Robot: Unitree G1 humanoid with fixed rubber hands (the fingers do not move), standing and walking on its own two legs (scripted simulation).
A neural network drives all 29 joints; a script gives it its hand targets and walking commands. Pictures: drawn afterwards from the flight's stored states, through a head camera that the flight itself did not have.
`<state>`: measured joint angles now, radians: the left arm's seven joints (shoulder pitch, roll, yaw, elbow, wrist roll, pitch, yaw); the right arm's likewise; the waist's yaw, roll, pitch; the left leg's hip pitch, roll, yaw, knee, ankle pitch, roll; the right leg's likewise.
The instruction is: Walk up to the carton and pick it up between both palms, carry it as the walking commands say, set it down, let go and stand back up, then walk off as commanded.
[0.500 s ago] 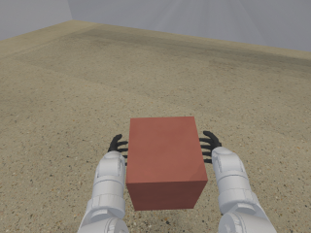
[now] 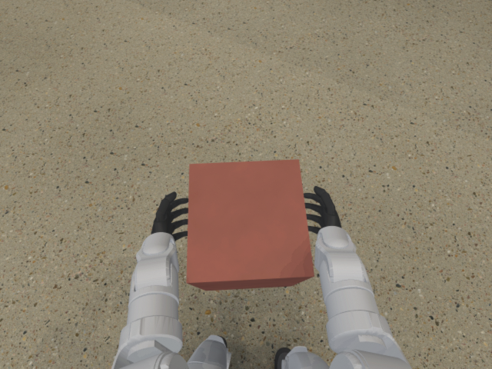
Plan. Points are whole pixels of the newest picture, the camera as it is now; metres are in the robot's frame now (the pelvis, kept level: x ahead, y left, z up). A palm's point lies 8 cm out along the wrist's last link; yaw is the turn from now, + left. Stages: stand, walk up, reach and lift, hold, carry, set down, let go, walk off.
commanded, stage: set down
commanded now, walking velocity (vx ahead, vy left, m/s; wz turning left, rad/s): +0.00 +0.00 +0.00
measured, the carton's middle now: (246, 233) +0.37 +0.06 -0.13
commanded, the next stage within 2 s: none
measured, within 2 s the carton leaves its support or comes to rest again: neither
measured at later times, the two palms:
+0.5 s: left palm (171, 234) +0.34 +0.22 -0.12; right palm (309, 229) +0.38 -0.06 -0.12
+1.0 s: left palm (188, 236) +0.37 +0.20 -0.22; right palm (306, 232) +0.41 -0.07 -0.21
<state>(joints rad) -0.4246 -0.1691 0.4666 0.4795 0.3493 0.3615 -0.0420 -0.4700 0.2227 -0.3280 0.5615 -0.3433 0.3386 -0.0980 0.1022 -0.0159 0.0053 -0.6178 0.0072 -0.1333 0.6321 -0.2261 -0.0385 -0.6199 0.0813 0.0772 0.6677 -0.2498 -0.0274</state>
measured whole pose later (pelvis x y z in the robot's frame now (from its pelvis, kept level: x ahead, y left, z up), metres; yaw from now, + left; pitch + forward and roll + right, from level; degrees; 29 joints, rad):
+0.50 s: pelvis -0.02 +0.05 -0.06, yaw +0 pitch +31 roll +0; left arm -0.56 -0.22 0.51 0.44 0.35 0.31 0.05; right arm -0.65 0.17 -0.41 0.59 -0.35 0.28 -0.02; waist 0.05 -0.03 -0.15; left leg -1.21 -0.06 -0.09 0.98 -0.31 -0.03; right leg -1.20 0.05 0.12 0.99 -0.33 0.04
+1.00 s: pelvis -0.03 +0.03 -0.15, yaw +0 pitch +41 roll +1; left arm -0.71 -0.16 0.52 0.49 0.28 0.32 0.09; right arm -0.82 0.12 -0.37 0.68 -0.29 0.28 -0.12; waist 0.04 -0.03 -0.24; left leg -1.64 -0.06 -0.10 1.35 -0.43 -0.06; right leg -1.64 0.08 0.10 1.38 -0.45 0.03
